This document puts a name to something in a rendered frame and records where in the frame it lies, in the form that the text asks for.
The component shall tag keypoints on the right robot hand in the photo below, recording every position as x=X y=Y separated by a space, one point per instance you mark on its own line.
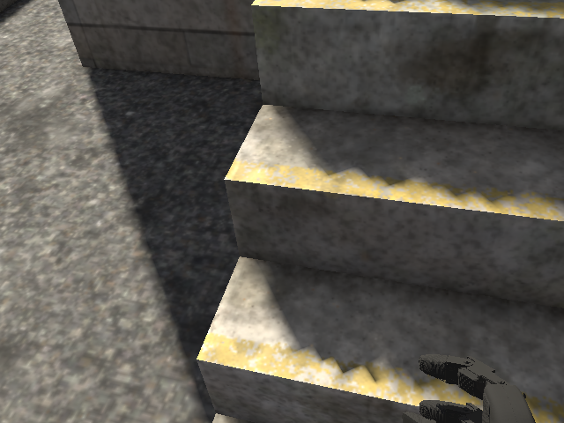
x=502 y=402

